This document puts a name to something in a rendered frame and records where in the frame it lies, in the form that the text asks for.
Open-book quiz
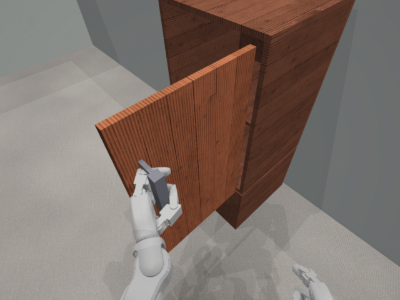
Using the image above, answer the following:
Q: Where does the handle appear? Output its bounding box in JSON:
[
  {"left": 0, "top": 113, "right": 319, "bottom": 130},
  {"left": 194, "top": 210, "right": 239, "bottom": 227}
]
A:
[{"left": 138, "top": 159, "right": 170, "bottom": 211}]

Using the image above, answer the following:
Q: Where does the robot right hand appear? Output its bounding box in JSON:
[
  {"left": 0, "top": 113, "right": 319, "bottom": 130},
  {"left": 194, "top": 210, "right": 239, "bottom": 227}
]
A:
[{"left": 292, "top": 264, "right": 334, "bottom": 300}]

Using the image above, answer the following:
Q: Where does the left robot forearm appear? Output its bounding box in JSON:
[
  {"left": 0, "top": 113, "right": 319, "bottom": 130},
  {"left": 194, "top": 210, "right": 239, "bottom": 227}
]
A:
[{"left": 120, "top": 236, "right": 173, "bottom": 300}]

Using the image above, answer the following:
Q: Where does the cupboard door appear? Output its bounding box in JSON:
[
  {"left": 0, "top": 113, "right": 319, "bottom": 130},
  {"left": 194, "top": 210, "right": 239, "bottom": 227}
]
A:
[{"left": 95, "top": 44, "right": 256, "bottom": 253}]

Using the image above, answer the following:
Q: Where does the robot left hand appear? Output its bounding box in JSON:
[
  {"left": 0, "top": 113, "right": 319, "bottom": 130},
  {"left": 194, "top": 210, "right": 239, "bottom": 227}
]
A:
[{"left": 129, "top": 167, "right": 183, "bottom": 243}]

